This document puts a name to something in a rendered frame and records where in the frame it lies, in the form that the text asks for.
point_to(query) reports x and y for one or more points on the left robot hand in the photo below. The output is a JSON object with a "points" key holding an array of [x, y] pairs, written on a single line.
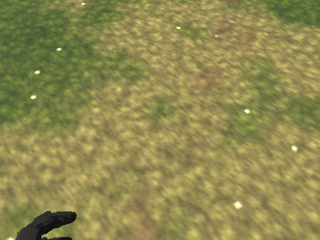
{"points": [[44, 223]]}

